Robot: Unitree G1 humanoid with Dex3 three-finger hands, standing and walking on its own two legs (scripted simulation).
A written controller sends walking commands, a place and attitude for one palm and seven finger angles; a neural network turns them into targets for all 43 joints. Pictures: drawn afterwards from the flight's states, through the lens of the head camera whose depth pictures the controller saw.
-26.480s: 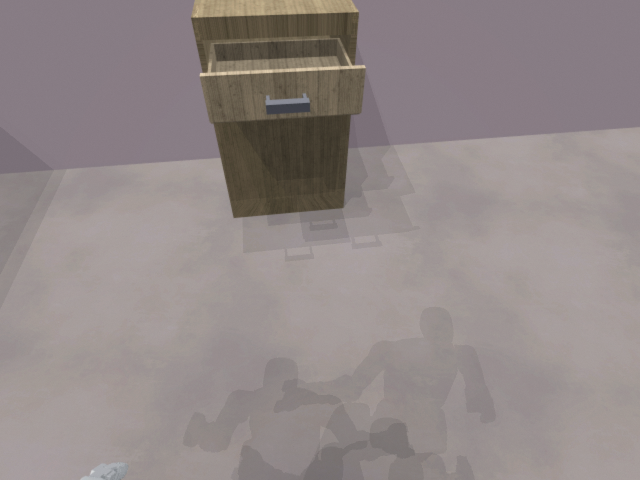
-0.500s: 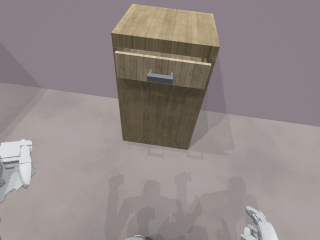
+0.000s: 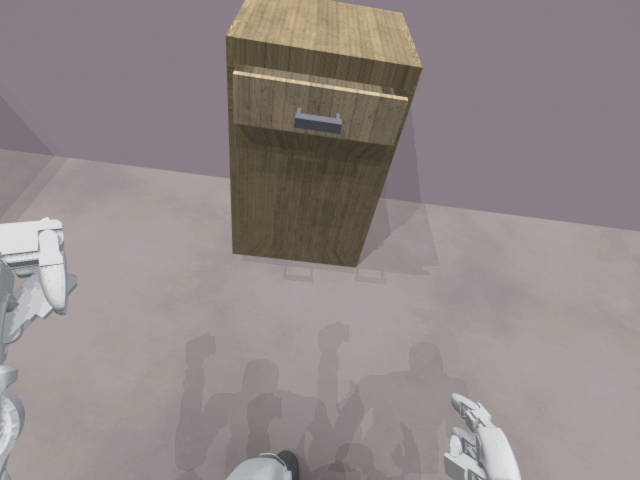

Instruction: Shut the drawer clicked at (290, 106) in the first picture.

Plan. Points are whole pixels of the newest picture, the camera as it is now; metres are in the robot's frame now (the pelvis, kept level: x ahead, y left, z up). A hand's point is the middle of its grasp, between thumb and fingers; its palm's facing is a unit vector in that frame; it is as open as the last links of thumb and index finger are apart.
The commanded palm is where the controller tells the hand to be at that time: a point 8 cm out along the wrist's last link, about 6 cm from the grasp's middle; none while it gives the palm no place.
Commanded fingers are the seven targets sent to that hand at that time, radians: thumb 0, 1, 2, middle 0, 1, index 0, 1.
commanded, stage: stop stepping back and stand still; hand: left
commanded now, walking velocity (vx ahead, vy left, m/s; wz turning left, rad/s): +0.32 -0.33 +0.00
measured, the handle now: (318, 118) +0.98 +0.05 -0.05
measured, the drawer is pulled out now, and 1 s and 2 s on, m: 0.05 0.05 0.05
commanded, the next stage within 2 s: let the arm hang, fingers relaxed in 0.98 s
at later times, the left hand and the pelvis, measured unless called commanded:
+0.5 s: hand out of the picture +0.01 +0.28 +0.22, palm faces +0.26 -0.87 -0.41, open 3.3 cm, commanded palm -0.04 +0.34 +0.20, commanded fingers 0.00 0.90 0.90 -1.40 -1.60 -1.40 -1.60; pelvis -0.18 +0.06 +0.03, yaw -3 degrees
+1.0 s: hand out of the picture -0.01 +0.32 +0.22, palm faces +0.32 -0.80 -0.52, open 3.3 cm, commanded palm -0.07 +0.38 +0.20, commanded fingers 0.00 0.90 0.90 -1.40 -1.60 -1.40 -1.60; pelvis -0.21 +0.10 +0.02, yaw -1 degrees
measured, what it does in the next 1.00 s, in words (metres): walks backwards: right foot, then left foot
